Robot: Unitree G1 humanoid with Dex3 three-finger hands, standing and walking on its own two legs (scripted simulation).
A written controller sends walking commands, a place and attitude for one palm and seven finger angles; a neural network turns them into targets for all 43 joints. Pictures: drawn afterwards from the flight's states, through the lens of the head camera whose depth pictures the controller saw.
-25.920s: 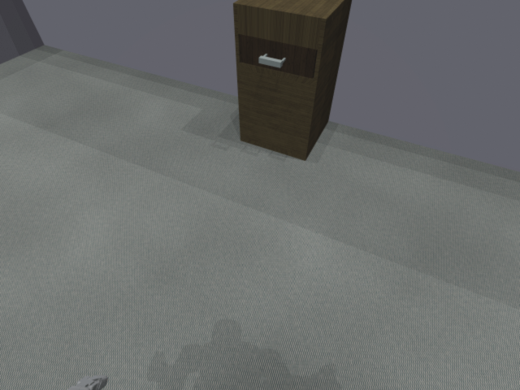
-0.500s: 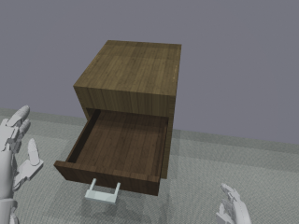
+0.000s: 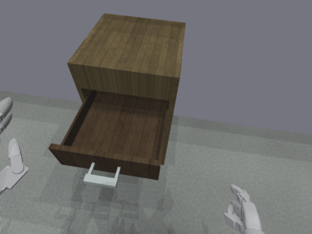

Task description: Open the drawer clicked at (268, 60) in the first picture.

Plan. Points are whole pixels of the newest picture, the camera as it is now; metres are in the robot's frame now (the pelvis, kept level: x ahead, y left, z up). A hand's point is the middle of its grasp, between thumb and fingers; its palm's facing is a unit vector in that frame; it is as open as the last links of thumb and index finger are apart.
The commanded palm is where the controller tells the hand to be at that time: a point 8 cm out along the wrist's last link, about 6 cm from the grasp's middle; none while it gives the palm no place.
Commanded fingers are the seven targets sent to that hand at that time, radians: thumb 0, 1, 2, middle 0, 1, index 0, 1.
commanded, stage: step back with the hand held close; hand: left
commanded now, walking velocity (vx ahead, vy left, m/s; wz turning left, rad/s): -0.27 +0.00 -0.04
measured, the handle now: (103, 174) +0.32 +0.20 -0.19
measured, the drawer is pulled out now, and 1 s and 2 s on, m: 0.30 0.30 0.30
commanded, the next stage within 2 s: stop stepping back and stand still in 1.06 s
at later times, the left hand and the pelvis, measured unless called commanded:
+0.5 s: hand (23, 193) +0.15 +0.22 +0.17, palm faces +0.38 -0.80 -0.45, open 7.4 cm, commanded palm +0.09 +0.27 +0.18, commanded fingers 0.00 0.90 0.90 -0.20 -0.30 -0.20 -0.30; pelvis -0.04 -0.01 -0.01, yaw +0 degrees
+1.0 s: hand out of the picture +0.10 +0.21 +0.16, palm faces +0.30 -0.83 -0.46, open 7.4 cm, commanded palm +0.02 +0.26 +0.18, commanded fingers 0.00 0.90 0.90 -0.20 -0.30 -0.20 -0.30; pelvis -0.11 -0.02 +0.00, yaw +1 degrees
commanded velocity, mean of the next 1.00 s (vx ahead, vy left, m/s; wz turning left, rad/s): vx -0.37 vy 0.00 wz -0.05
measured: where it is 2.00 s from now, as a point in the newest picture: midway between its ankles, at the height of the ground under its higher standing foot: outside the picture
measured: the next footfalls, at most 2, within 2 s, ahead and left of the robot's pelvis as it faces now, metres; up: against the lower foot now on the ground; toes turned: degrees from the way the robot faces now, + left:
right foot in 0.74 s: -0.01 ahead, -0.13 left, +0.00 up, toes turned +1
left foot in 0.96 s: -0.05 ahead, +0.11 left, +0.00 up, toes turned +2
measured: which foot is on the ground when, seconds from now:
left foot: down 0.00-0.78, up 0.80-0.94, down 0.96-1.00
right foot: down 0.00-0.58, up 0.60-0.72, down 0.74-0.96, up 0.98-1.00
